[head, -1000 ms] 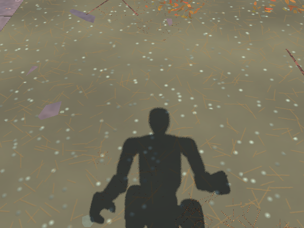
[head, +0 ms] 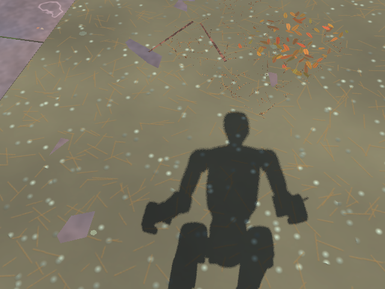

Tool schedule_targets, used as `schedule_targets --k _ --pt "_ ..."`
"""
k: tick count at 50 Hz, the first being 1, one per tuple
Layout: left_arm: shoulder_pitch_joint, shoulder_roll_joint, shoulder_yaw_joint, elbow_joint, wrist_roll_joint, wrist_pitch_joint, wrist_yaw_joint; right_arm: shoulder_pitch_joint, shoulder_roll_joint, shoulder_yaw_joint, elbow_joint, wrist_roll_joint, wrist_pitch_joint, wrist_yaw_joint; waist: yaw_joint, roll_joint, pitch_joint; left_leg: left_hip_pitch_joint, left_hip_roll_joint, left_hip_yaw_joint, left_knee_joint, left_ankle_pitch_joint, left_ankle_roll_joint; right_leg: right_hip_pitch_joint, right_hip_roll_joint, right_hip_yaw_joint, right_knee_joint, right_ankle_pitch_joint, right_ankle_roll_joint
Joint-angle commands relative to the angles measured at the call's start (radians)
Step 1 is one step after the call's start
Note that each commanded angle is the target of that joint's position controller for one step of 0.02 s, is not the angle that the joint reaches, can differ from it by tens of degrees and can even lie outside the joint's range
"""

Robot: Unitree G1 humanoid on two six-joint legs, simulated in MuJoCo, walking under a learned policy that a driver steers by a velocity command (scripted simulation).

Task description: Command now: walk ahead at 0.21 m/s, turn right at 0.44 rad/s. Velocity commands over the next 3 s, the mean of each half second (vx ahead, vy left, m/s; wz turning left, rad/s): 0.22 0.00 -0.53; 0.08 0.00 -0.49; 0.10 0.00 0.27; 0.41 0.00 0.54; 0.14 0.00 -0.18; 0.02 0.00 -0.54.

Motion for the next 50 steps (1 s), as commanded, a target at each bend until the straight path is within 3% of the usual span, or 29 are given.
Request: schedule_targets --k 1,4,7,9,12,14,16,17,18,19,20,21,22,25,28,32,36,38,39,40,41,42,43,44,45,47,50 --pt "-0.017 0.165 0.046 -0.062 -0.003 -0.003 0.018 0.088 -0.076 -0.027 -0.045 -0.003 0.014 -0.021 -0.051 -0.088 -0.163 -0.039 0.003 -0.002 -0.083 0.062 -0.035 0.123 -0.258 0.226 -0.069 0.732 -0.182" --pt "0.005 0.179 0.052 -0.048 -0.018 0.024 0.039 0.015 -0.067 -0.027 -0.057 -0.004 0.027 -0.027 -0.032 -0.097 -0.19 -0.025 -0.023 -0.009 -0.214 0.189 -0.049 0.109 -0.225 0.224 -0.041 0.643 -0.133" --pt "0.026 0.178 0.054 -0.042 -0.025 0.052 0.059 -0.082 -0.059 -0.026 -0.076 0.005 0.03 -0.018 0.0 -0.12 -0.189 -0.028 -0.044 -0.031 -0.338 0.27 -0.047 0.133 -0.213 0.272 -0.018 0.498 -0.087" --pt "0.041 0.177 0.056 -0.041 -0.024 0.065 0.067 -0.139 -0.057 -0.026 -0.089 0.011 0.025 -0.008 0.018 -0.125 -0.183 -0.039 -0.051 -0.051 -0.409 0.272 -0.042 0.168 -0.223 0.33 -0.014 0.354 -0.087" --pt "0.053 0.173 0.055 -0.049 -0.02 0.067 0.063 -0.199 -0.07 -0.032 -0.102 0.023 0.007 0.009 0.042 -0.141 -0.136 -0.018 -0.057 -0.069 -0.532 0.222 -0.021 0.181 -0.238 0.438 -0.033 0.015 -0.114" --pt "0.044 0.168 0.053 -0.055 -0.015 0.062 0.057 -0.177 -0.088 -0.043 -0.095 0.026 -0.013 0.014 0.026 -0.168 -0.113 0.087 -0.068 -0.058 -0.621 0.18 0.003 0.151 -0.226 0.482 -0.017 -0.042 -0.111" --pt "0.022 0.135 0.043 -0.065 -0.02 0.058 0.054 -0.092 -0.097 -0.057 -0.07 0.023 -0.033 0.01 -0.029 -0.168 -0.12 0.288 -0.044 -0.035 -0.757 0.259 0.042 0.08 -0.172 0.472 0.057 -0.079 -0.077" --pt "0.031 0.082 0.026 -0.075 -0.012 0.049 0.051 -0.019 -0.133 -0.068 -0.063 0.01 -0.037 0.002 -0.051 -0.098 -0.188 0.476 0.087 -0.136 -0.756 0.246 0.102 -0.018 -0.125 0.406 0.196 -0.204 -0.039" --pt "0.084 0.038 0.013 -0.098 -0.017 0.041 0.051 0.042 -0.201 -0.083 -0.051 -0.01 -0.027 -0.005 -0.03 0.141 -0.217 0.667 0.26 -0.42 -0.827 0.103 0.228 -0.262 0.018 0.218 0.408 -0.462 0.02" --pt "0.069 0.105 0.023 -0.12 -0.015 0.035 0.053 0.107 -0.184 -0.088 -0.029 -0.005 -0.021 0.001 -0.05 0.23 -0.181 0.678 0.381 -0.654 -0.865 0.055 0.31 -0.417 -0.011 0.161 0.574 -0.537 0.058" --pt "0.055 0.166 0.043 -0.108 -0.008 0.037 0.051 0.064 -0.128 -0.073 -0.041 0.01 -0.021 0.0 -0.045 0.14 -0.109 0.613 0.363 -0.568 -0.847 0.149 0.301 -0.439 -0.063 0.16 0.662 -0.475 0.091" --pt "0.033 0.178 0.054 -0.099 -0.003 0.047 0.052 0.029 -0.1 -0.065 -0.052 0.01 -0.015 -0.002 -0.04 0.081 -0.078 0.561 0.312 -0.432 -0.825 0.299 0.267 -0.423 -0.083 0.138 0.713 -0.419 0.123" --pt "0.031 0.173 0.059 -0.099 -0.003 0.058 0.054 -0.003 -0.088 -0.06 -0.057 0.009 -0.007 -0.005 -0.024 0.065 -0.083 0.525 0.276 -0.335 -0.812 0.414 0.24 -0.408 -0.099 0.115 0.731 -0.383 0.144" --pt "0.016 0.107 0.048 -0.113 -0.017 0.077 0.043 -0.026 -0.09 -0.058 -0.044 0.0 0.007 -0.009 -0.017 0.115 -0.084 0.427 0.206 -0.121 -0.836 0.681 0.239 -0.351 -0.124 0.033 0.732 -0.289 0.184" --pt "-0.034 0.075 0.038 -0.142 -0.019 0.086 0.033 -0.016 -0.121 -0.069 -0.025 0.002 0.022 -0.016 -0.032 0.116 -0.11 0.44 0.221 -0.042 -0.855 0.722 0.267 -0.342 -0.147 0.01 0.644 -0.215 0.198" --pt "-0.09 0.065 0.033 -0.165 -0.014 0.086 0.012 -0.034 -0.15 -0.077 -0.011 0.015 0.041 -0.019 -0.044 0.103 -0.127 0.43 0.227 0.053 -0.853 0.668 0.255 -0.241 -0.161 -0.025 0.459 -0.096 0.177" --pt "-0.127 0.087 0.047 -0.194 -0.015 0.092 -0.007 -0.026 -0.179 -0.088 0.009 0.039 0.046 -0.007 -0.05 0.113 -0.118 0.463 0.26 0.076 -0.788 0.645 0.228 -0.164 -0.142 -0.065 0.299 -0.116 0.129" --pt "-0.091 0.095 0.059 -0.191 -0.016 0.095 -0.013 -0.04 -0.178 -0.09 0.014 0.058 0.044 -0.004 -0.02 0.107 -0.125 0.477 0.257 0.096 -0.694 0.659 0.192 -0.082 -0.116 -0.089 0.149 -0.07 0.088" --pt "-0.03 0.119 0.074 -0.173 -0.013 0.092 -0.007 -0.025 -0.158 -0.085 0.023 0.061 0.04 -0.003 0.006 0.075 -0.152 0.44 0.212 0.141 -0.577 0.665 0.153 0.044 -0.082 -0.095 0.047 0.022 0.057" --pt "0.049 0.195 0.098 -0.166 -0.008 0.088 0.01 0.033 -0.125 -0.073 0.032 0.036 0.033 0.001 0.026 -0.057 -0.214 0.282 0.142 0.192 -0.375 0.498 0.077 0.273 -0.17 0.045 0.007 0.349 0.001" --pt "0.056 0.3 0.108 -0.193 0.008 0.085 0.033 0.06 -0.039 -0.036 -0.012 -0.032 0.028 0.01 -0.019 -0.355 -0.272 -0.059 0.004 0.204 -0.043 -0.275 -0.013 0.501 -0.46 0.421 0.081 0.816 -0.185" --pt "0.073 0.226 0.086 -0.193 0.017 0.072 0.027 0.028 -0.096 -0.046 0.001 -0.012 0.029 0.012 0.051 -0.261 -0.396 -0.089 -0.012 0.03 0.098 -0.324 -0.023 0.459 -0.529 0.493 0.031 0.699 -0.304" --pt "0.037 0.18 0.069 -0.186 0.017 0.061 0.021 -0.026 -0.135 -0.057 0.0 0.023 0.04 0.01 0.051 -0.176 -0.317 -0.103 0.021 0.013 0.131 -0.257 -0.016 0.394 -0.465 0.382 0.02 0.614 -0.262" --pt "-0.01 0.147 0.06 -0.173 0.003 0.055 0.023 -0.039 -0.125 -0.056 0.005 0.026 0.049 0.003 0.026 -0.134 -0.257 -0.114 0.039 0.012 0.083 -0.188 -0.009 0.335 -0.401 0.307 0.014 0.506 -0.198" --pt "-0.046 0.129 0.051 -0.173 -0.005 0.056 0.026 -0.048 -0.121 -0.056 0.014 0.018 0.06 -0.007 0.014 -0.105 -0.225 -0.096 0.054 0.008 0.033 -0.139 -0.012 0.278 -0.368 0.271 0.001 0.437 -0.162" --pt "-0.101 0.138 0.047 -0.171 0.006 0.061 0.032 -0.019 -0.113 -0.056 0.024 0.015 0.075 -0.011 -0.028 -0.135 -0.199 0.028 0.034 0.03 -0.015 -0.057 -0.026 0.14 -0.324 0.208 -0.03 0.428 -0.15" --pt "-0.133 0.099 0.034 -0.154 0.015 0.056 0.039 0.016 -0.067 -0.04 0.045 0.016 0.083 -0.013 -0.044 -0.148 -0.206 0.122 0.036 0.033 -0.197 -0.005 -0.036 0.108 -0.298 0.151 -0.039 0.376 -0.141"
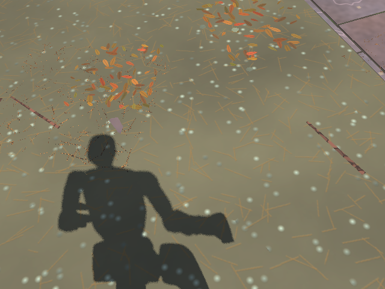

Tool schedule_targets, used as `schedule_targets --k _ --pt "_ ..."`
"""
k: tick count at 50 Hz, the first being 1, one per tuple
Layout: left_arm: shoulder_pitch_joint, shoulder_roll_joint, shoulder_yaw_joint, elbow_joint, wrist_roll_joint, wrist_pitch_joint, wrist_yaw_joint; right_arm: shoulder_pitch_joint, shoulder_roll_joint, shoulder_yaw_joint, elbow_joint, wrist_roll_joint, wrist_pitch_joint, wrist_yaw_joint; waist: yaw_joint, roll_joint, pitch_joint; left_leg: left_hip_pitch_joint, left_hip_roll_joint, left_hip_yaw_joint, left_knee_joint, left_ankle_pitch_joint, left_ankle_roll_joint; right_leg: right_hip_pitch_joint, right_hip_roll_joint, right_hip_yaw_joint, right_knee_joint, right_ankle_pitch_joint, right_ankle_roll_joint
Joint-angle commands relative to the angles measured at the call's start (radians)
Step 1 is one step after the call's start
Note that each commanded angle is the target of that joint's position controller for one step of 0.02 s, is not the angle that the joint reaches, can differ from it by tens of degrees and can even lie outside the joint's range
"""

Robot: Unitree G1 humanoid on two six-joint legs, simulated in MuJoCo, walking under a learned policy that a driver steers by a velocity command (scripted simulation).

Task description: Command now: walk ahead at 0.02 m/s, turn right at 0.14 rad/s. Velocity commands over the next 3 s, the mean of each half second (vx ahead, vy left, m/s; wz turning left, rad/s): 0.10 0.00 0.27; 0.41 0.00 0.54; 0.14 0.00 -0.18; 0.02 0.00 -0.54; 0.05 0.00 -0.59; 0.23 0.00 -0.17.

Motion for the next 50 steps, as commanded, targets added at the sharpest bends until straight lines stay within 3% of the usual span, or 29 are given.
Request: schedule_targets --k 1,4,7,8,9,10,12,14,16,17,18,19,20,21,23,25,27,31,35,37,38,39,40,41,42,43,45,47,50 --pt "-0.05 0.097 0.024 -0.047 0.008 -0.019 0.011 0.072 -0.036 -0.003 -0.027 -0.002 0.002 -0.004 -0.02 -0.159 -0.206 0.124 0.029 -0.021 -0.168 0.07 -0.006 0.127 -0.227 0.144 -0.114 0.375 -0.179" --pt "-0.023 0.092 0.017 0.0 0.023 -0.022 0.006 0.049 -0.041 0.001 -0.026 0.004 0.007 0.005 0.009 -0.18 -0.175 0.229 0.025 -0.004 -0.316 0.125 0.005 0.087 -0.24 0.146 -0.136 0.181 -0.178" --pt "-0.031 0.125 0.024 0.022 0.007 -0.016 0.009 0.042 -0.074 -0.007 -0.038 -0.002 0.005 0.01 -0.013 -0.152 -0.106 0.279 -0.005 0.027 -0.5 0.24 0.048 0.056 -0.223 0.15 -0.113 -0.03 -0.127" --pt "0.001 0.124 0.025 0.037 0.004 -0.016 0.013 0.03 -0.096 -0.009 -0.052 -0.011 0.003 0.011 -0.005 -0.116 -0.088 0.281 0.016 -0.01 -0.542 0.344 0.07 0.058 -0.203 0.142 -0.091 -0.077 -0.086" --pt "0.036 0.126 0.029 0.038 0.014 -0.017 0.018 0.017 -0.146 -0.018 -0.07 -0.013 0.001 0.008 0.032 -0.026 -0.081 0.274 0.071 -0.082 -0.537 0.513 0.103 0.05 -0.147 0.098 -0.028 -0.139 -0.04" --pt "0.046 0.11 0.029 0.03 0.022 -0.018 0.024 0.008 -0.175 -0.031 -0.063 0.003 0.001 0.007 0.056 0.1 -0.077 0.223 0.1 -0.15 -0.565 0.448 0.16 0.049 -0.065 -0.001 0.02 -0.168 0.009" --pt "-0.035 0.088 0.032 0.014 0.017 -0.01 0.039 0.017 -0.141 -0.03 -0.07 -0.002 -0.004 0.008 0.011 0.179 -0.056 0.164 0.158 -0.304 -0.673 0.324 0.226 0.058 0.001 -0.072 0.156 -0.123 0.052" --pt "-0.019 0.065 0.035 0.005 0.009 -0.004 0.038 0.027 -0.133 -0.031 -0.075 0.001 -0.012 0.003 0.012 0.217 -0.088 0.219 0.173 -0.366 -0.68 0.258 0.255 0.016 0.015 -0.053 0.189 -0.203 0.041" --pt "0.005 0.05 0.039 0.003 0.0 -0.022 0.018 0.051 -0.12 -0.032 -0.075 0.018 -0.017 0.001 0.02 0.189 -0.106 0.223 0.152 -0.399 -0.672 -0.006 0.257 0.03 0.012 -0.033 0.151 -0.296 0.012" --pt "0.034 0.052 0.043 0.012 -0.009 -0.035 0.008 0.032 -0.114 -0.031 -0.084 0.023 -0.015 0.0 0.042 0.156 -0.093 0.16 0.126 -0.396 -0.657 -0.134 0.24 0.096 -0.014 -0.005 0.075 -0.283 -0.008" --pt "0.07 0.089 0.056 0.024 -0.007 -0.045 0.005 -0.001 -0.091 -0.025 -0.108 0.025 -0.013 -0.001 0.062 0.063 -0.078 0.014 0.065 -0.319 -0.589 -0.193 0.196 0.21 -0.078 0.069 -0.007 -0.333 -0.037" --pt "0.165 0.135 0.072 0.048 -0.002 -0.055 0.005 -0.055 -0.057 -0.017 -0.142 0.027 -0.015 -0.005 0.104 -0.074 -0.055 -0.178 -0.036 -0.167 -0.393 -0.178 0.131 0.338 -0.196 0.234 -0.129 -0.481 -0.087" --pt "0.239 0.193 0.086 0.072 0.002 -0.068 -0.003 -0.093 -0.05 -0.014 -0.179 0.033 -0.02 -0.004 0.123 -0.224 -0.027 -0.327 -0.081 -0.089 -0.14 -0.133 0.108 0.391 -0.407 0.549 -0.292 -0.584 -0.186" --pt "0.216 0.166 0.074 0.069 0.012 -0.083 0.0 -0.085 -0.091 -0.029 -0.182 0.03 -0.025 -0.003 0.09 -0.164 0.011 -0.379 -0.021 -0.15 0.021 -0.108 0.108 0.354 -0.465 0.598 -0.296 -0.536 -0.233" --pt "0.141 0.12 0.059 0.055 -0.012 -0.097 0.014 -0.01 -0.09 -0.036 -0.15 0.03 -0.031 0.011 0.035 -0.124 0.016 -0.398 0.019 -0.159 0.09 0.031 0.098 0.367 -0.396 0.428 -0.298 -0.424 -0.182" --pt "0.131 0.115 0.055 0.062 -0.007 -0.102 0.021 -0.019 -0.066 -0.032 -0.146 0.029 -0.04 0.026 0.042 -0.127 0.014 -0.365 0.048 -0.126 0.08 0.151 0.077 0.352 -0.337 0.244 -0.32 -0.213 -0.132" --pt "0.157 0.121 0.058 0.073 0.001 -0.107 0.021 -0.049 -0.041 -0.023 -0.161 0.03 -0.041 0.039 0.062 -0.113 -0.002 -0.322 0.05 -0.075 0.021 0.226 0.053 0.34 -0.302 0.106 -0.327 -0.066 -0.12" --pt "0.196 0.168 0.07 0.105 -0.008 -0.099 0.018 -0.136 0.005 0.001 -0.208 0.029 -0.041 0.061 0.098 -0.121 0.004 -0.228 0.055 -0.009 -0.193 0.303 0.044 0.322 -0.293 -0.043 -0.321 0.038 -0.11" --pt "0.216 0.212 0.084 0.131 -0.031 -0.09 0.008 -0.171 -0.019 -0.001 -0.234 0.033 -0.037 0.08 0.095 -0.137 0.026 -0.126 0.036 0.053 -0.324 0.261 0.093 0.325 -0.329 -0.114 -0.293 0.054 -0.088" --pt "0.202 0.233 0.09 0.137 -0.04 -0.082 0.006 -0.133 -0.049 -0.016 -0.235 0.028 -0.033 0.084 0.05 -0.149 0.004 -0.024 -0.009 0.093 -0.373 0.209 0.14 0.337 -0.343 -0.156 -0.202 0.291 -0.067" --pt "0.184 0.243 0.091 0.138 -0.047 -0.077 0.008 -0.043 -0.073 -0.035 -0.213 0.024 -0.031 0.082 -0.014 -0.139 -0.053 0.121 -0.058 0.129 -0.424 0.223 0.169 0.318 -0.325 -0.207 -0.059 0.5 -0.045" --pt "0.196 0.22 0.082 0.137 -0.046 -0.077 0.011 0.124 -0.13 -0.069 -0.162 0.026 -0.025 0.073 -0.093 -0.105 -0.153 0.372 -0.118 0.145 -0.452 0.252 0.207 0.237 -0.283 -0.255 0.163 0.611 -0.014" --pt "0.196 0.175 0.062 0.113 -0.017 -0.083 0.013 0.314 -0.205 -0.103 -0.122 0.036 -0.015 0.053 -0.176 -0.001 -0.242 0.671 -0.019 -0.047 -0.466 0.239 0.263 -0.02 -0.241 -0.26 0.486 0.311 0.042" --pt "0.242 0.037 0.017 0.032 0.016 -0.107 0.008 0.269 -0.333 -0.108 -0.143 0.034 -0.03 0.047 -0.053 0.279 -0.337 0.873 0.255 -0.696 -0.651 -0.037 0.448 -0.404 -0.048 -0.126 0.831 -0.448 0.103" --pt "0.129 0.142 0.035 0.025 -0.03 -0.138 0.001 0.278 -0.241 -0.082 -0.167 0.027 -0.05 0.057 -0.132 0.121 -0.386 0.86 0.3 -0.845 -0.8 -0.163 0.461 -0.5 -0.051 0.068 0.93 -0.403 0.09" --pt "0.071 0.18 0.044 0.005 -0.059 -0.151 -0.003 0.238 -0.181 -0.062 -0.148 0.018 -0.066 0.06 -0.114 0.095 -0.237 0.761 0.28 -0.698 -0.802 -0.076 0.421 -0.57 -0.094 0.054 0.912 -0.295 0.063" --pt "0.096 0.17 0.043 0.033 -0.01 -0.157 0.011 0.116 -0.118 -0.041 -0.161 0.014 -0.073 0.058 -0.024 0.02 -0.126 0.492 0.186 -0.466 -0.779 0.177 0.361 -0.431 -0.166 0.059 0.747 -0.146 0.054" --pt "0.116 0.167 0.047 0.044 0.005 -0.136 0.008 0.055 -0.103 -0.034 -0.18 -0.005 -0.078 0.051 0.026 0.052 -0.1 0.359 0.136 -0.375 -0.81 0.396 0.353 -0.325 -0.173 0.055 0.678 -0.082 0.067" --pt "0.126 0.127 0.035 0.069 0.016 -0.108 0.008 0.066 -0.112 -0.034 -0.144 -0.003 -0.085 0.031 0.044 0.019 -0.101 0.298 0.105 -0.204 -0.777 0.857 0.341 -0.278 -0.139 0.007 0.569 -0.014 0.11"
Over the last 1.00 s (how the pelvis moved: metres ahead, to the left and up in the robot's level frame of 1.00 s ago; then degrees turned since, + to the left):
0.23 -0.05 0.00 -32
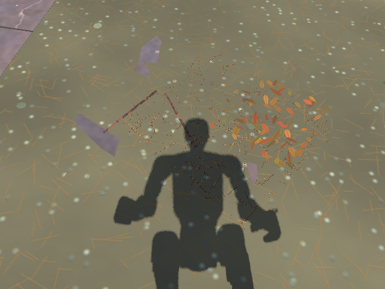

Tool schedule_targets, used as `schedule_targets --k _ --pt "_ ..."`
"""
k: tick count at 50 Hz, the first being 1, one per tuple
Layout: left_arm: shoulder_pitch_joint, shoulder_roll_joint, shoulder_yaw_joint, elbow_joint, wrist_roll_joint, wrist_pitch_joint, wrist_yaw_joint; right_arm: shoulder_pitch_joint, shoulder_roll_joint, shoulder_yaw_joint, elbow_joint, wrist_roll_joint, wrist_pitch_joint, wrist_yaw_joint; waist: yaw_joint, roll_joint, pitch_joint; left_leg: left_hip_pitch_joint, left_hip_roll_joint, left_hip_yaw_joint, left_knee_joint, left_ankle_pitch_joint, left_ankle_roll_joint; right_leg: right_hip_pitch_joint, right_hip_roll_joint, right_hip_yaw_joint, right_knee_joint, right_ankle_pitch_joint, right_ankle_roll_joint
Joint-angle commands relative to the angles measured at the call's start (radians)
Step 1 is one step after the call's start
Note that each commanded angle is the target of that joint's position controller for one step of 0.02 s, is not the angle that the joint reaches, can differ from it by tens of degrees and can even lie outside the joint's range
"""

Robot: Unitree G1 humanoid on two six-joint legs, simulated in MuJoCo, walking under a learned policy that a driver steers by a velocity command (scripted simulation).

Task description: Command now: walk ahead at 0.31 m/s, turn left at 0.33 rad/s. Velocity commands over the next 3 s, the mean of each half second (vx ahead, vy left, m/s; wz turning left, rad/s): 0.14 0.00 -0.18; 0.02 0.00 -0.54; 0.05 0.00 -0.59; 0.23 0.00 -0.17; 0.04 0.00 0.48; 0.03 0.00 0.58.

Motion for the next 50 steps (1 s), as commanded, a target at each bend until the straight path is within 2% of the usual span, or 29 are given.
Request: schedule_targets --k 1,4,7,9,11,12,13,14,15,16,17,18,19,21,23,26,30,32,33,34,35,36,37,38,39,41,44,47,50 --pt "0.062 0.06 0.015 -0.021 0.011 0.01 0.002 -0.074 -0.144 -0.037 -0.058 -0.001 -0.026 -0.025 0.05 0.089 -0.088 0.038 0.221 -0.125 -0.138 0.659 0.147 0.005 0.009 -0.028 -0.122 0.131 0.029" --pt "-0.045 0.011 -0.009 -0.029 -0.003 0.002 -0.019 -0.031 -0.131 -0.027 -0.015 0.004 -0.015 -0.042 -0.006 0.113 -0.092 0.04 0.176 -0.034 -0.131 0.642 0.064 0.092 0.04 -0.054 -0.377 0.359 0.01" --pt "-0.104 0.024 -0.009 -0.037 -0.019 -0.002 -0.043 0.004 -0.148 -0.026 0.022 -0.006 -0.011 -0.05 -0.036 0.11 -0.088 0.101 0.222 -0.045 -0.132 0.557 0.048 0.125 0.055 -0.042 -0.487 0.455 -0.018" --pt "-0.108 0.042 -0.002 -0.042 -0.018 -0.001 -0.053 -0.009 -0.148 -0.026 0.038 -0.013 -0.008 -0.049 -0.029 0.108 -0.079 0.162 0.256 -0.053 -0.093 0.578 0.055 0.11 0.062 -0.027 -0.513 0.37 -0.045" --pt "-0.092 0.073 0.009 -0.052 -0.011 0.0 -0.06 -0.029 -0.159 -0.032 0.043 -0.008 0.002 -0.051 -0.01 0.109 -0.077 0.226 0.278 -0.059 -0.008 0.68 0.063 0.096 0.087 -0.035 -0.527 0.23 -0.076" --pt "-0.05 0.093 0.018 -0.048 -0.005 -0.001 -0.062 -0.043 -0.164 -0.035 0.039 -0.002 0.011 -0.057 0.013 0.11 -0.092 0.249 0.271 -0.055 0.069 0.761 0.057 0.13 0.11 -0.054 -0.556 0.187 -0.093" --pt "0.029 0.113 0.03 -0.032 -0.002 -0.004 -0.062 -0.057 -0.163 -0.034 0.032 0.004 0.02 -0.064 0.055 0.09 -0.128 0.246 0.233 -0.029 0.199 0.806 0.03 0.23 0.13 -0.067 -0.637 0.276 -0.118" --pt "0.112 0.168 0.045 -0.031 0.003 -0.005 -0.054 -0.05 -0.157 -0.029 0.008 -0.013 0.02 -0.069 0.082 0.014 -0.224 0.138 0.162 0.01 0.418 0.626 -0.02 0.438 0.036 0.07 -0.626 0.635 -0.181" --pt "0.131 0.232 0.054 -0.047 0.011 0.005 -0.045 0.057 -0.103 -0.013 -0.014 -0.031 0.013 -0.066 0.024 -0.19 -0.34 -0.209 0.0 0.036 0.808 -0.087 -0.129 0.762 -0.216 0.416 -0.592 0.952 -0.39" --pt "0.146 0.153 0.035 -0.049 0.003 0.02 -0.036 0.057 -0.124 -0.007 -0.008 -0.03 0.013 -0.051 0.05 -0.185 -0.437 -0.328 -0.043 -0.071 0.937 -0.466 -0.15 0.827 -0.268 0.585 -0.668 0.863 -0.458" --pt "0.084 0.12 0.028 -0.074 -0.013 0.035 -0.027 0.01 -0.156 -0.016 -0.017 -0.003 0.02 -0.041 0.053 -0.102 -0.357 -0.374 0.017 -0.116 0.987 -0.416 -0.146 0.737 -0.228 0.507 -0.693 0.628 -0.412" --pt "0.031 0.097 0.023 -0.09 -0.022 0.053 -0.017 -0.039 -0.15 -0.015 -0.026 0.002 0.032 -0.041 0.042 -0.013 -0.269 -0.393 0.051 -0.098 0.959 -0.361 -0.142 0.618 -0.182 0.434 -0.725 0.431 -0.359" --pt "-0.003 0.09 0.017 -0.101 -0.028 0.068 -0.01 -0.074 -0.143 -0.016 -0.035 -0.003 0.047 -0.047 0.03 0.032 -0.182 -0.387 0.075 -0.082 0.882 -0.325 -0.143 0.48 -0.154 0.393 -0.768 0.299 -0.327" --pt "-0.044 0.107 0.025 -0.113 -0.016 0.088 -0.004 -0.072 -0.109 -0.012 -0.043 -0.008 0.065 -0.053 -0.009 -0.026 -0.111 -0.276 0.081 -0.044 0.666 -0.274 -0.147 0.297 -0.057 0.321 -0.816 0.148 -0.273" --pt "-0.031 0.131 0.04 -0.117 -0.007 0.1 0.005 -0.053 -0.081 -0.005 -0.031 -0.011 0.059 -0.059 -0.002 -0.086 -0.136 -0.211 0.059 -0.021 0.545 -0.257 -0.164 0.275 -0.027 0.294 -0.81 0.197 -0.275" --pt "-0.019 0.149 0.053 -0.12 -0.019 0.111 0.018 -0.066 -0.085 -0.006 -0.026 -0.008 0.05 -0.059 0.016 -0.095 -0.192 -0.153 0.056 -0.035 0.42 -0.167 -0.173 0.29 -0.024 0.313 -0.786 0.156 -0.263" --pt "-0.021 0.147 0.057 -0.129 -0.024 0.132 0.022 -0.089 -0.094 -0.016 -0.034 0.001 0.033 -0.049 0.028 -0.124 -0.187 -0.112 0.044 -0.038 0.264 -0.131 -0.157 0.31 -0.017 0.389 -0.758 0.048 -0.229" --pt "-0.033 0.136 0.054 -0.133 -0.034 0.144 0.025 -0.049 -0.094 -0.025 -0.02 0.003 0.021 -0.042 -0.002 -0.129 -0.174 -0.009 0.043 -0.016 0.074 -0.037 -0.127 0.281 0.017 0.393 -0.71 0.02 -0.187" --pt "-0.007 0.109 0.047 -0.131 -0.034 0.145 0.026 -0.024 -0.134 -0.04 -0.019 -0.005 0.018 -0.044 -0.004 -0.086 -0.174 0.077 0.131 -0.078 -0.008 -0.025 -0.091 0.22 0.06 0.362 -0.644 -0.066 -0.141" --pt "0.02 0.052 0.033 -0.141 -0.027 0.143 0.023 -0.033 -0.226 -0.06 -0.034 -0.03 0.026 -0.052 0.027 0.143 -0.156 0.144 0.363 -0.318 -0.092 -0.017 0.015 0.065 0.18 0.207 -0.417 -0.253 -0.076" --pt "0.008 0.091 0.047 -0.167 -0.025 0.126 0.02 -0.061 -0.243 -0.067 -0.035 -0.064 0.029 -0.047 0.032 0.345 -0.119 0.048 0.497 -0.517 -0.15 0.066 0.152 -0.027 0.23 0.088 -0.176 -0.366 -0.033" --pt "0.036 0.152 0.067 -0.139 -0.021 0.122 0.019 -0.117 -0.179 -0.048 -0.067 -0.06 0.023 -0.052 0.041 0.247 -0.111 0.032 0.477 -0.462 -0.136 0.091 0.164 -0.014 0.178 0.121 -0.017 -0.311 -0.009" --pt "0.062 0.161 0.076 -0.108 -0.029 0.13 0.02 -0.164 -0.135 -0.037 -0.073 -0.042 0.022 -0.057 0.058 0.177 -0.096 0.026 0.411 -0.343 -0.109 0.109 0.116 -0.014 0.173 0.108 0.046 -0.248 0.006" --pt "0.087 0.138 0.074 -0.083 -0.028 0.143 0.027 -0.188 -0.118 -0.032 -0.081 -0.025 0.022 -0.06 0.063 0.147 -0.093 0.051 0.357 -0.261 -0.089 0.121 0.082 -0.024 0.166 0.093 0.101 -0.196 0.025" --pt "0.091 0.118 0.068 -0.081 -0.027 0.152 0.028 -0.19 -0.109 -0.027 -0.079 -0.014 0.024 -0.064 0.052 0.149 -0.082 0.065 0.346 -0.215 -0.079 0.184 0.082 -0.044 0.16 0.085 0.15 -0.165 0.042" --pt "0.052 0.085 0.056 -0.103 -0.036 0.156 0.024 -0.159 -0.109 -0.025 -0.071 -0.018 0.033 -0.071 0.029 0.164 -0.077 0.09 0.317 -0.127 -0.079 0.255 0.092 -0.045 0.146 0.034 0.128 -0.124 0.065" --pt "-0.028 0.06 0.042 -0.146 -0.04 0.153 0.017 -0.09 -0.136 -0.038 -0.051 -0.021 0.047 -0.079 -0.025 0.197 -0.1 0.21 0.351 -0.106 -0.068 0.311 0.122 -0.059 0.109 0.009 -0.012 -0.127 0.089" --pt "-0.046 0.043 0.03 -0.166 -0.034 0.153 0.002 -0.1 -0.173 -0.054 -0.048 -0.015 0.054 -0.074 -0.033 0.21 -0.12 0.201 0.382 -0.066 -0.063 0.334 0.133 0.048 0.076 -0.031 -0.154 -0.16 0.078" --pt "-0.038 0.057 0.033 -0.172 -0.035 0.16 -0.009 -0.12 -0.194 -0.065 -0.044 -0.005 0.056 -0.06 -0.028 0.225 -0.125 0.161 0.398 -0.028 -0.052 0.367 0.133 0.162 0.08 -0.082 -0.281 -0.161 0.051"
Over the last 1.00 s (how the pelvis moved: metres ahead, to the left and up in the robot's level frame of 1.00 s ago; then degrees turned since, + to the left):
0.22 0.18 0.00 30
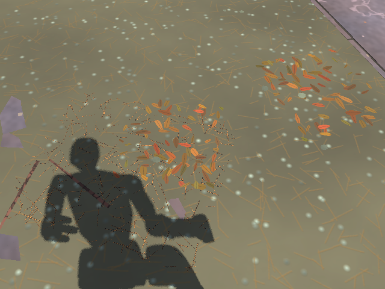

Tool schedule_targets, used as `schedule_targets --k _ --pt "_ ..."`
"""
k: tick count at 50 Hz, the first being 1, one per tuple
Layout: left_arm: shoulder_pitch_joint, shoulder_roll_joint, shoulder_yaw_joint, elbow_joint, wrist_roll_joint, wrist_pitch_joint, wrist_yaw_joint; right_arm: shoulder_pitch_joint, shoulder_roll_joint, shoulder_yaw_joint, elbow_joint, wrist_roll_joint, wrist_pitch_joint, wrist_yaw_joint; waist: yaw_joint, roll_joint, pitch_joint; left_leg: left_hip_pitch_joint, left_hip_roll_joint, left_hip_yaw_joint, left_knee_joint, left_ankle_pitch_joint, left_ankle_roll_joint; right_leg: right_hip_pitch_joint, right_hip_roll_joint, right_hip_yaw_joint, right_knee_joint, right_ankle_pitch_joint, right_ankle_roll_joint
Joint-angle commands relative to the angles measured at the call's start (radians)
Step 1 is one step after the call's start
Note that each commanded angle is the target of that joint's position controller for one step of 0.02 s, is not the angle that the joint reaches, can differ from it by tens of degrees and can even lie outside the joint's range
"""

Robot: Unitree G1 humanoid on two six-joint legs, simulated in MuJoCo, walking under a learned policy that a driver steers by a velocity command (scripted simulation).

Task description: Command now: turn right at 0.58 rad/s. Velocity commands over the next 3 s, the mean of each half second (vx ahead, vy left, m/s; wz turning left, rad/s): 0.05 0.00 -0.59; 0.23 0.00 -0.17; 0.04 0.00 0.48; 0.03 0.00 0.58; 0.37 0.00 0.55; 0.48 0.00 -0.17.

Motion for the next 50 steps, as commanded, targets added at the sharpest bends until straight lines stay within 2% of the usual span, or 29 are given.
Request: schedule_targets --k 1,3,5,6,7,8,9,10,11,14,17,21,24,26,27,28,29,30,31,33,35,39,42,44,46,47,48,49,50 --pt "-0.042 0.079 0.019 -0.1 0.0 -0.01 -0.012 0.0 -0.215 -0.068 -0.048 0.013 -0.009 0.007 -0.023 0.21 -0.122 0.17 0.253 -0.163 -0.094 0.415 0.214 0.014 0.007 -0.061 -0.132 -0.001 -0.028" --pt "-0.013 0.078 0.023 -0.095 -0.002 -0.005 -0.021 -0.016 -0.222 -0.072 -0.041 0.03 -0.01 0.01 0.004 0.205 -0.123 0.161 0.257 -0.142 -0.048 0.414 0.186 0.088 0.016 -0.08 -0.28 0.073 -0.068" --pt "0.063 0.104 0.04 -0.068 0.002 -0.006 -0.017 0.022 -0.185 -0.065 -0.013 0.042 -0.015 0.012 0.037 0.133 -0.137 0.055 0.204 -0.056 0.083 0.28 0.084 0.29 0.045 -0.066 -0.504 0.289 -0.134" --pt "0.1 0.2 0.067 -0.073 0.0 -0.01 -0.003 0.04 -0.131 -0.051 -0.021 0.005 -0.017 0.017 0.026 -0.095 -0.149 -0.175 0.11 0.046 0.327 -0.021 -0.018 0.475 -0.133 0.191 -0.536 0.593 -0.206" --pt "0.092 0.29 0.08 -0.094 0.03 -0.024 -0.002 -0.043 -0.105 -0.035 -0.09 -0.025 -0.021 0.01 0.045 -0.315 -0.137 -0.442 -0.039 0.009 0.541 -0.442 -0.09 0.485 -0.364 0.507 -0.528 0.79 -0.423" --pt "0.104 0.228 0.064 -0.095 0.05 -0.047 -0.008 -0.107 -0.154 -0.051 -0.093 -0.013 -0.021 0.003 0.105 -0.186 -0.181 -0.443 -0.033 -0.132 0.699 -0.455 -0.091 0.447 -0.357 0.483 -0.55 0.716 -0.476" --pt "0.058 0.201 0.05 -0.084 0.047 -0.062 -0.005 -0.103 -0.167 -0.057 -0.086 0.007 -0.017 0.003 0.068 -0.153 -0.144 -0.444 -0.019 -0.16 0.733 -0.369 -0.078 0.403 -0.296 0.388 -0.552 0.645 -0.422" --pt "-0.001 0.18 0.047 -0.086 0.028 -0.066 0.002 -0.077 -0.165 -0.062 -0.063 0.007 -0.014 -0.003 0.038 -0.107 -0.121 -0.442 -0.012 -0.168 0.708 -0.282 -0.077 0.377 -0.231 0.327 -0.548 0.568 -0.363" --pt "-0.043 0.156 0.037 -0.091 0.008 -0.063 0.008 -0.064 -0.175 -0.067 -0.057 -0.001 -0.011 -0.009 0.022 -0.11 -0.109 -0.439 -0.011 -0.172 0.684 -0.222 -0.084 0.358 -0.205 0.304 -0.545 0.57 -0.334" --pt "-0.05 0.148 0.028 -0.09 0.017 -0.053 0.022 -0.028 -0.146 -0.061 -0.044 0.002 -0.017 -0.001 0.005 -0.112 -0.143 -0.352 -0.05 -0.154 0.658 -0.128 -0.105 0.312 -0.159 0.27 -0.536 0.616 -0.331" --pt "-0.026 0.164 0.034 -0.08 0.013 -0.049 0.029 -0.064 -0.118 -0.048 -0.054 0.007 -0.02 0.003 0.027 -0.116 -0.137 -0.324 -0.064 -0.163 0.483 -0.106 -0.109 0.325 -0.146 0.304 -0.524 0.532 -0.326" --pt "0.007 0.182 0.039 -0.071 0.004 -0.052 0.023 -0.098 -0.131 -0.047 -0.072 0.024 -0.041 0.027 0.059 -0.166 -0.097 -0.245 -0.085 -0.164 0.286 -0.138 -0.078 0.247 -0.135 0.439 -0.607 -0.068 -0.341" --pt "0.007 0.182 0.036 -0.066 0.002 -0.058 0.013 -0.075 -0.142 -0.054 -0.074 0.037 -0.074 0.043 0.043 -0.165 -0.073 -0.122 -0.102 -0.16 0.151 -0.167 -0.043 0.188 -0.122 0.506 -0.603 -0.152 -0.333" --pt "-0.026 0.159 0.026 -0.071 -0.004 -0.056 0.014 0.008 -0.127 -0.06 -0.045 0.043 -0.093 0.047 -0.019 -0.133 -0.066 0.062 -0.097 -0.144 -0.04 -0.03 -0.011 0.101 -0.068 0.502 -0.553 -0.195 -0.293" --pt "-0.031 0.12 0.015 -0.076 -0.001 -0.06 0.017 0.072 -0.149 -0.069 -0.028 0.037 -0.099 0.041 -0.049 -0.088 -0.086 0.216 -0.034 -0.185 -0.081 -0.017 0.014 -0.005 -0.02 0.455 -0.458 -0.221 -0.246" --pt "-0.029 0.042 -0.008 -0.092 0.0 -0.064 0.016 0.174 -0.212 -0.081 -0.016 0.01 -0.1 0.032 -0.071 0.091 -0.135 0.376 0.169 -0.42 -0.147 -0.227 0.084 -0.175 0.084 0.291 -0.174 -0.251 -0.171" --pt "-0.056 0.077 0.002 -0.14 -0.014 -0.078 0.016 0.212 -0.275 -0.095 0.003 -0.019 -0.106 0.045 -0.058 0.239 -0.055 0.314 0.329 -0.75 -0.265 -0.461 0.202 -0.364 0.131 0.192 0.026 -0.213 -0.15" --pt "-0.045 0.138 0.019 -0.128 -0.009 -0.086 0.015 0.141 -0.226 -0.082 -0.014 -0.007 -0.113 0.044 -0.026 0.202 0.021 0.26 0.34 -0.739 -0.279 -0.527 0.223 -0.415 0.046 0.194 0.14 -0.129 -0.135" --pt "-0.02 0.157 0.029 -0.102 -0.005 -0.086 0.01 0.098 -0.174 -0.067 -0.024 0.011 -0.113 0.035 -0.011 0.188 0.05 0.252 0.285 -0.637 -0.281 -0.482 0.191 -0.429 0.03 0.172 0.183 -0.053 -0.12" --pt "-0.003 0.123 0.025 -0.077 0.005 -0.094 0.004 0.101 -0.14 -0.051 -0.018 0.015 -0.11 0.026 -0.013 0.155 0.045 0.252 0.217 -0.491 -0.288 -0.315 0.152 -0.422 0.013 0.153 0.22 0.064 -0.097" --pt "-0.03 0.067 0.009 -0.072 0.01 -0.109 -0.002 0.133 -0.123 -0.038 0.004 0.0 -0.114 0.025 -0.022 0.123 0.054 0.197 0.17 -0.364 -0.293 -0.023 0.162 -0.358 0.021 0.128 0.197 0.145 -0.082" --pt "-0.1 -0.005 -0.022 -0.081 0.032 -0.126 -0.013 0.108 -0.158 -0.04 0.026 0.023 -0.087 0.025 -0.019 0.148 0.002 0.118 0.094 -0.191 -0.231 0.471 0.163 -0.132 0.003 -0.012 -0.098 0.225 -0.036" --pt "-0.143 0.022 -0.013 -0.085 0.017 -0.133 -0.028 0.187 -0.214 -0.055 0.059 0.034 -0.063 0.026 -0.043 0.166 -0.027 0.132 0.116 -0.222 -0.177 0.499 0.158 -0.005 0.052 -0.026 -0.254 0.274 -0.04" --pt "-0.101 0.06 0.005 -0.072 0.012 -0.137 -0.029 0.164 -0.216 -0.054 0.055 0.044 -0.056 0.022 -0.001 0.17 -0.047 0.151 0.133 -0.275 -0.124 0.483 0.135 0.084 0.059 0.0 -0.373 0.329 -0.073" --pt "0.003 0.118 0.03 -0.045 0.027 -0.142 -0.012 0.145 -0.18 -0.044 0.045 0.047 -0.062 0.021 0.063 0.126 -0.115 0.092 0.07 -0.25 0.03 0.487 0.068 0.326 0.025 0.017 -0.514 0.529 -0.132" --pt "0.122 0.195 0.047 -0.044 0.052 -0.138 0.006 0.133 -0.12 -0.021 0.005 0.015 -0.07 0.022 0.104 -0.005 -0.265 -0.061 0.002 -0.211 0.262 0.185 0.011 0.591 -0.182 0.189 -0.434 0.885 -0.202" --pt "0.119 0.23 0.048 -0.04 0.059 -0.117 0.012 0.29 -0.039 0.007 0.016 0.01 -0.065 0.02 0.038 -0.266 -0.409 -0.266 -0.097 -0.17 0.548 -0.49 -0.048 0.761 -0.441 0.428 -0.397 1.069 -0.382" --pt "0.129 0.154 0.034 -0.039 0.048 -0.102 0.008 0.283 -0.149 -0.024 0.043 0.036 -0.049 0.014 0.078 -0.188 -0.406 -0.287 -0.071 -0.225 0.686 -0.491 -0.067 0.653 -0.403 0.431 -0.459 0.86 -0.397" --pt "0.068 0.113 0.019 -0.041 0.036 -0.098 0.006 0.223 -0.177 -0.038 0.031 0.049 -0.033 0.01 0.062 -0.155 -0.278 -0.351 -0.048 -0.198 0.746 -0.436 -0.071 0.562 -0.345 0.326 -0.491 0.716 -0.361"
Over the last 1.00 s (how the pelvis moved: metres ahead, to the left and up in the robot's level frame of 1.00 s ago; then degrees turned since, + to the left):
0.22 0.03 0.00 -27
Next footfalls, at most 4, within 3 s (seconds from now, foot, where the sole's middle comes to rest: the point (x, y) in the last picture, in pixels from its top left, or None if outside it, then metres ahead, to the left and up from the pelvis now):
0.10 right None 0.03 -0.14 -0.78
0.54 left None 0.10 0.08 -0.78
0.92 right None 0.19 -0.24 -0.78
1.34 left None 0.23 0.01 -0.78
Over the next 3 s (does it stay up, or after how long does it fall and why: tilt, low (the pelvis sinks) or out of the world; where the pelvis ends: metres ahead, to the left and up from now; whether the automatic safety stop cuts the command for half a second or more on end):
stays up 0.57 0.17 0.00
